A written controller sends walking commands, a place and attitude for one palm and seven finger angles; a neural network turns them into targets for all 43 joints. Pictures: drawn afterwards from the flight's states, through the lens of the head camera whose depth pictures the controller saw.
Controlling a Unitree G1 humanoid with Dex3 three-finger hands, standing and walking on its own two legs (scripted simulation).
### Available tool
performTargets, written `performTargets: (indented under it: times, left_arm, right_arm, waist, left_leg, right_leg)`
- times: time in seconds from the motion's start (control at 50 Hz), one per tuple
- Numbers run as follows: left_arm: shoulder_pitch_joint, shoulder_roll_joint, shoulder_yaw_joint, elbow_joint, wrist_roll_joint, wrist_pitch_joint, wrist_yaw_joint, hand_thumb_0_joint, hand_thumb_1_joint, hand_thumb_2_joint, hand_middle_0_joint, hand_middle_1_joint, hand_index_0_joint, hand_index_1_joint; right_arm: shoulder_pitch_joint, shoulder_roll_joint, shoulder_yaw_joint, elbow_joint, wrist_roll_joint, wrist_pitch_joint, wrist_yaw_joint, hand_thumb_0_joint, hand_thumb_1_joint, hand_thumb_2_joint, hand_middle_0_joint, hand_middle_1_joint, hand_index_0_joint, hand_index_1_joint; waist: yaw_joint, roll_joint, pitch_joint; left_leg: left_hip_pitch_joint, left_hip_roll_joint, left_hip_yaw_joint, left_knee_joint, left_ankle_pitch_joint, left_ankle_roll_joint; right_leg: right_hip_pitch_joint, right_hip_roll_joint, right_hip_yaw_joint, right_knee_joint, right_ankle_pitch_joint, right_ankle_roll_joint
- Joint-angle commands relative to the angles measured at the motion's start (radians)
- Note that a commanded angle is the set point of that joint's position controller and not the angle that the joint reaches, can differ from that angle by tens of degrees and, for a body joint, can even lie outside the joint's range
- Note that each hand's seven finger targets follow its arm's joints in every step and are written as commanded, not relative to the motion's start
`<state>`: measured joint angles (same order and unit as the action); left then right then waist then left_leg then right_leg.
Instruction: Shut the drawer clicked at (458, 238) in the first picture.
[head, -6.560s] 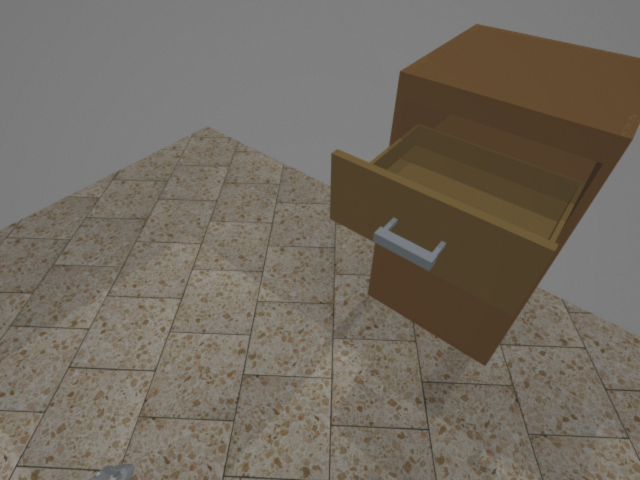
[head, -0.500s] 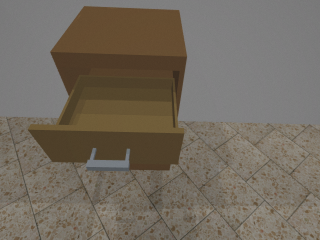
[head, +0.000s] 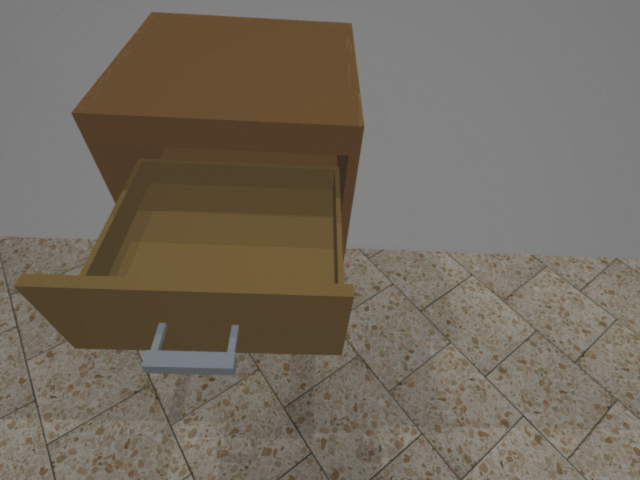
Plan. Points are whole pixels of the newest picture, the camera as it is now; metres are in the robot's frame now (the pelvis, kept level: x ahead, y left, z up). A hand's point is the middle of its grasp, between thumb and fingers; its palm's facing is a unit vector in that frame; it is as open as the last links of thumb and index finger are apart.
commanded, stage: come to a stop and stand still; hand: left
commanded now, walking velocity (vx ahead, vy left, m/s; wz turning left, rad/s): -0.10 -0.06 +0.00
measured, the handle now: (194, 347) +0.29 +0.20 -0.04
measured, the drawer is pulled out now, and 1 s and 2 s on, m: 0.30 0.30 0.29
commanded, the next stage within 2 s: look again from close up in 0.80 s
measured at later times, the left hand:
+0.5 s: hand out of the picture +0.01 +0.13 -0.16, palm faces +0.03 -0.98 -0.20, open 7.3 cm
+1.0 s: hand out of the picture -0.03 +0.10 -0.17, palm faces +0.06 -0.99 -0.16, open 7.4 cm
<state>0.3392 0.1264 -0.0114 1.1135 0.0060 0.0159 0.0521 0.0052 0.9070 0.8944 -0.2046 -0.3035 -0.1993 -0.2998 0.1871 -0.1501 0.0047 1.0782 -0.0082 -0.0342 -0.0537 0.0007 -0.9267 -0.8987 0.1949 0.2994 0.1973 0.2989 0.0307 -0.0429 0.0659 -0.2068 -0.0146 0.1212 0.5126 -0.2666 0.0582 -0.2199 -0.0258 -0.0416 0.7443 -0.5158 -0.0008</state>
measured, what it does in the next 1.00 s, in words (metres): steps on the spot: right foot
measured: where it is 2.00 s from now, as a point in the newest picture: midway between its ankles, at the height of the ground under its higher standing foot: outside the picture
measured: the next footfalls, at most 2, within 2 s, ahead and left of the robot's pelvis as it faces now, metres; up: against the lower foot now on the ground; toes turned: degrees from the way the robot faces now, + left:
right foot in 0.06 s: +0.04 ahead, -0.13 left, +0.00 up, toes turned -2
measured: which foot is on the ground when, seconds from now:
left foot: down 0.00-1.00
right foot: up 0.00-0.04, down 0.06-1.00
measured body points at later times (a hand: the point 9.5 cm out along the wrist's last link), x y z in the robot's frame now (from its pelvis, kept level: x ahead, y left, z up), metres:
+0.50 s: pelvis +0.02 -0.04 +0.01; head +0.03 -0.05 +0.46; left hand +0.01 +0.18 -0.15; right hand +0.00 -0.25 -0.16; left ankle +0.01 +0.09 -0.73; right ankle +0.00 -0.13 -0.73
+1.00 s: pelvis +0.00 -0.04 +0.00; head +0.02 -0.05 +0.45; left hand -0.03 +0.15 -0.15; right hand +0.00 -0.26 -0.16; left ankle +0.00 +0.08 -0.73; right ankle +0.00 -0.13 -0.73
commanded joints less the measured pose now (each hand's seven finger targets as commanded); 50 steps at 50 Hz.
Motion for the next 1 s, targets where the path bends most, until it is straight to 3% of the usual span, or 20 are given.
performTargets:
  times: [0.0,0.02,0.06,0.08,0.1,0.14,0.2,0.3,0.36,0.46,0.54,0.6,0.86,0.88,0.9,0.92,0.94,0.98]
  left_arm:
    - [0.167,0.058,0.006,-0.002,0.017,-0.009,-0.001,0.0,0.9,0.9,-0.2,-0.3,-0.2,-0.3]
    - [0.132,0.075,0.007,-0.019,0.017,-0.012,-0.004,0.0,0.9,0.9,-0.2,-0.3,-0.2,-0.3]
    - [0.078,0.103,0.01,-0.052,0.017,-0.013,-0.011,0.0,0.9,0.9,-0.2,-0.3,-0.2,-0.3]
    - [0.058,0.114,0.013,-0.063,0.017,-0.011,-0.012,0.0,0.9,0.9,-0.2,-0.3,-0.2,-0.3]
    - [0.047,0.113,0.013,-0.066,0.019,-0.016,-0.012,0.0,0.9,0.9,-0.2,-0.3,-0.2,-0.3]
    - [0.036,0.116,0.01,-0.069,0.015,-0.025,-0.013,0.0,0.9,0.9,-0.2,-0.3,-0.2,-0.3]
    - [0.039,0.125,0.012,-0.073,0.011,-0.036,-0.011,0.0,0.9,0.9,-0.2,-0.3,-0.2,-0.3]
    - [0.051,0.128,0.012,-0.064,0.006,-0.044,-0.011,0.0,0.9,0.9,-0.2,-0.3,-0.2,-0.3]
    - [0.055,0.125,0.011,-0.058,0.005,-0.045,-0.01,0.0,0.9,0.9,-0.2,-0.3,-0.2,-0.3]
    - [0.065,0.114,0.009,-0.048,0.004,-0.046,-0.009,0.0,0.9,0.9,-0.2,-0.3,-0.2,-0.3]
    - [0.071,0.104,0.007,-0.043,0.003,-0.043,-0.01,0.0,0.9,0.9,-0.2,-0.3,-0.2,-0.3]
    - [0.081,0.101,0.007,-0.038,0.003,-0.047,-0.009,0.0,0.9,0.9,-0.2,-0.3,-0.2,-0.3]
    - [0.11,0.077,0.006,-0.029,0.005,-0.048,-0.009,0.0,0.9,0.9,-0.2,-0.3,-0.2,-0.3]
    - [0.135,0.117,0.019,0.001,0.02,-0.075,0.024,0.0,0.9,0.9,-0.2,-0.3,-0.2,-0.3]
    - [0.1,0.173,0.029,-0.053,0.014,-0.079,0.017,0.0,0.9,0.9,-0.2,-0.3,-0.2,-0.3]
    - [0.052,0.185,0.033,-0.079,0.017,-0.078,0.007,0.0,0.9,0.9,-0.2,-0.3,-0.2,-0.3]
    - [0.027,0.16,0.031,-0.079,0.015,-0.075,0.004,0.0,0.9,0.9,-0.2,-0.3,-0.2,-0.3]
    - [0.006,0.129,0.029,-0.092,0.013,-0.073,0.005,0.0,0.9,0.9,-0.2,-0.3,-0.2,-0.3]
  right_arm:
    - [0.03,-0.098,-0.014,-0.037,0.01,0.012,0.015,0.0,-0.9,-0.9,0.2,0.3,0.2,0.3]
    - [0.046,-0.086,-0.017,-0.038,0.012,0.015,0.018,0.0,-0.9,-0.9,0.2,0.3,0.2,0.3]
    - [0.056,-0.082,-0.019,-0.044,0.007,0.018,0.03,0.0,-0.9,-0.9,0.2,0.3,0.2,0.3]
    - [0.047,-0.083,-0.022,-0.049,0.005,0.023,0.031,0.0,-0.9,-0.9,0.2,0.3,0.2,0.3]
    - [0.047,-0.078,-0.024,-0.047,0.003,0.028,0.031,0.0,-0.9,-0.9,0.2,0.3,0.2,0.3]
    - [0.083,-0.071,-0.018,-0.038,0.003,0.024,0.031,0.0,-0.9,-0.9,0.2,0.3,0.2,0.3]
    - [0.11,-0.072,-0.01,-0.025,0.003,0.01,0.032,0.0,-0.9,-0.9,0.2,0.3,0.2,0.3]
    - [0.123,-0.078,-0.002,-0.008,0.004,0.002,0.028,0.0,-0.9,-0.9,0.2,0.3,0.2,0.3]
    - [0.136,-0.071,0.002,0.008,0.005,0.004,0.026,0.0,-0.9,-0.9,0.2,0.3,0.2,0.3]
    - [0.162,-0.057,0.007,0.029,0.005,0.007,0.024,0.0,-0.9,-0.9,0.2,0.3,0.2,0.3]
    - [0.177,-0.047,0.009,0.039,0.004,0.014,0.024,0.0,-0.9,-0.9,0.2,0.3,0.2,0.3]
    - [0.187,-0.04,0.008,0.042,0.004,0.015,0.024,0.0,-0.9,-0.9,0.2,0.3,0.2,0.3]
    - [0.205,-0.023,0.007,0.048,0.002,0.014,0.022,0.0,-0.9,-0.9,0.2,0.3,0.2,0.3]
    - [0.063,-0.079,-0.01,-0.021,0.002,0.003,0.029,0.0,-0.9,-0.9,0.2,0.3,0.2,0.3]
    - [0.133,-0.022,-0.012,-0.059,0.003,0.023,0.032,0.0,-0.9,-0.9,0.2,0.3,0.2,0.3]
    - [0.143,-0.038,-0.014,-0.057,-0.006,0.032,0.035,0.0,-0.9,-0.9,0.2,0.3,0.2,0.3]
    - [0.166,-0.03,-0.017,-0.053,-0.004,0.03,0.036,0.0,-0.9,-0.9,0.2,0.3,0.2,0.3]
    - [0.203,-0.037,-0.017,-0.047,-0.004,0.021,0.039,0.0,-0.9,-0.9,0.2,0.3,0.2,0.3]
  waist:
    - [0.016,0.037,0.011]
    - [-0.002,0.009,0.014]
    - [-0.022,0.061,0.018]
    - [-0.022,0.068,0.057]
    - [-0.023,0.011,0.068]
    - [-0.032,-0.02,0.047]
    - [-0.032,0.004,-0.041]
    - [-0.025,0.026,-0.078]
    - [-0.024,0.02,-0.058]
    - [-0.024,0.019,-0.021]
    - [-0.025,0.015,0.035]
    - [-0.028,0.008,0.012]
    - [-0.031,0.024,0.032]
    - [0.008,0.056,0.059]
    - [-0.051,0.017,-0.045]
    - [-0.051,0.07,-0.073]
    - [-0.069,0.006,-0.095]
    - [-0.082,-0.034,-0.074]
  left_leg:
    - [-0.077,0.181,-0.173,-0.14,0.27,0.054]
    - [-0.056,0.155,-0.172,-0.153,0.163,0.023]
    - [-0.045,0.132,-0.176,-0.198,-0.04,-0.012]
    - [-0.065,0.128,-0.177,-0.205,-0.1,-0.018]
    - [-0.047,0.113,-0.162,-0.177,-0.069,-0.024]
    - [0.008,0.106,-0.131,-0.16,0.03,-0.03]
    - [0.054,0.119,-0.126,-0.156,0.16,-0.032]
    - [0.078,0.129,-0.119,-0.154,0.244,-0.035]
    - [0.075,0.13,-0.116,-0.155,0.249,-0.037]
    - [0.063,0.126,-0.113,-0.163,0.211,-0.04]
    - [0.041,0.119,-0.11,-0.17,0.14,-0.043]
    - [0.055,0.116,-0.105,-0.158,0.134,-0.043]
    - [0.052,0.114,-0.108,-0.151,0.119,-0.044]
    - [-0.094,0.105,-0.074,0.086,0.053,-0.08]
    - [-0.096,0.073,-0.115,0.136,-0.104,-0.062]
    - [-0.076,0.066,-0.097,0.13,-0.1,-0.057]
    - [-0.046,0.072,-0.09,0.114,-0.083,-0.062]
    - [0.004,0.064,-0.104,0.038,-0.006,-0.058]
  right_leg:
    - [0.056,-0.041,0.038,-0.28,0.3,0.009]
    - [0.027,-0.051,0.07,-0.337,0.315,0.001]
    - [-0.04,-0.08,0.101,-0.359,0.23,-0.012]
    - [-0.068,-0.084,0.104,-0.361,0.196,-0.017]
    - [-0.087,-0.088,0.126,-0.382,0.205,-0.024]
    - [-0.088,-0.098,0.134,-0.399,0.26,-0.031]
    - [-0.008,-0.1,0.115,-0.379,0.413,-0.029]
    - [0.048,-0.103,0.101,-0.367,0.535,-0.033]
    - [0.054,-0.104,0.098,-0.372,0.565,-0.036]
    - [0.045,-0.1,0.098,-0.39,0.541,-0.04]
    - [0.008,-0.095,0.102,-0.419,0.44,-0.041]
    - [0.012,-0.098,0.11,-0.43,0.444,-0.041]
    - [-0.024,-0.088,0.112,-0.446,0.366,-0.048]
    - [0.002,-0.164,0.196,-0.427,0.861,0.027]
    - [0.044,-0.224,0.232,-0.442,0.697,-0.019]
    - [0.046,-0.229,0.231,-0.445,0.607,-0.066]
    - [-0.007,-0.21,0.196,-0.457,0.374,-0.107]
    - [-0.061,-0.152,0.159,-0.424,0.28,-0.103]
